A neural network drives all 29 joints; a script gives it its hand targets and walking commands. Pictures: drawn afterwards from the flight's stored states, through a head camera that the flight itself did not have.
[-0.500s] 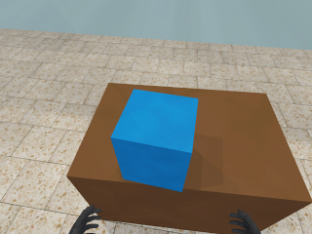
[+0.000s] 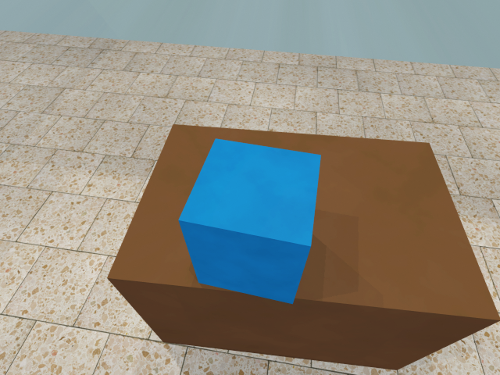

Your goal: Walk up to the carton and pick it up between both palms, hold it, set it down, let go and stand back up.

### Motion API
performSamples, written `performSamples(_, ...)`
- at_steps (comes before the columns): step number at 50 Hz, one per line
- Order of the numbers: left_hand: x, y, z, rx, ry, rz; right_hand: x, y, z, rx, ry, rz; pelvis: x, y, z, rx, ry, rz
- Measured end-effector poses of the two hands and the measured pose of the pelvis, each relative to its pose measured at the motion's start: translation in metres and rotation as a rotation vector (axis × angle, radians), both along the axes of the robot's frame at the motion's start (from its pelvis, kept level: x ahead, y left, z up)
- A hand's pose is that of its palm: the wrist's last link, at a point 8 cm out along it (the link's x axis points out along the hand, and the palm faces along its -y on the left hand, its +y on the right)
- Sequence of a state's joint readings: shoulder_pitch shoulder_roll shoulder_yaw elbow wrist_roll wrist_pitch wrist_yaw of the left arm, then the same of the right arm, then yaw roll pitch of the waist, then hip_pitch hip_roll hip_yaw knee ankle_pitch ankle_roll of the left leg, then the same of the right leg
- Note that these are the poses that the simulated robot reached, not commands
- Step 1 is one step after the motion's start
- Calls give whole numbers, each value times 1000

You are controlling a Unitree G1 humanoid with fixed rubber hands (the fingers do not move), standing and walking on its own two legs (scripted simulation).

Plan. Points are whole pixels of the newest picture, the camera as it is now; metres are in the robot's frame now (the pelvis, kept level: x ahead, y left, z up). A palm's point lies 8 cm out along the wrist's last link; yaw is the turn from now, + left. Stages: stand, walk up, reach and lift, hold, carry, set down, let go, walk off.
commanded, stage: stand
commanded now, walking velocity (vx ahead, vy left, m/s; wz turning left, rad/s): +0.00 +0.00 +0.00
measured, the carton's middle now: (255, 223) +0.42 +0.02 -0.06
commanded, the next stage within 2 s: walk up in 1.52 s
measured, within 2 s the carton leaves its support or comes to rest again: neither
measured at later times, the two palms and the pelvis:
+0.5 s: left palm out of the picture -0.01 +0.20 -0.14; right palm out of the picture -0.01 -0.20 -0.14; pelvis +0.00 +0.00 +0.01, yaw +0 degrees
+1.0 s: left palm out of the picture -0.03 +0.20 -0.14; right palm out of the picture -0.03 -0.19 -0.14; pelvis +0.00 +0.00 +0.01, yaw +0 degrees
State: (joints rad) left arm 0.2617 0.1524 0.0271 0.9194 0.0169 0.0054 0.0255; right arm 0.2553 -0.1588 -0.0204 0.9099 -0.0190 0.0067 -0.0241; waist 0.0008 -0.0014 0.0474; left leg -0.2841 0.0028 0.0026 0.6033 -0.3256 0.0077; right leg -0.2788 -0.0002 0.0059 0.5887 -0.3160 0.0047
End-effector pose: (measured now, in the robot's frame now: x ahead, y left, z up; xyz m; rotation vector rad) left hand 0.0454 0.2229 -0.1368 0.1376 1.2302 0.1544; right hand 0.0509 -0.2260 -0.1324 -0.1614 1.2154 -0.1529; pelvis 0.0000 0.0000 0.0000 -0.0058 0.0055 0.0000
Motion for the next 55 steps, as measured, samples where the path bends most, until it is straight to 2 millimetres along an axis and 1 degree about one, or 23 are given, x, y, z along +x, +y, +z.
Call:
performSamples(9,-20,-2,-2,-6,79,24,-20,2,-1,4,74,-34,2,1,5,1,-11,-2)
performSamples(20,-47,-16,-5,-39,176,42,-52,19,-5,38,184,-60,3,2,9,3,-24,-2)
performSamples(27,-59,-21,-5,-50,219,48,-66,27,-6,55,230,-69,3,2,10,3,-29,-2)
performSamples(35,-66,-24,-5,-55,239,49,-74,32,-7,61,249,-71,2,3,10,2,-31,-3)
performSamples(55,-73,-26,-5,-61,251,47,-79,35,-6,63,255,-67,-1,4,11,2,-28,-2)
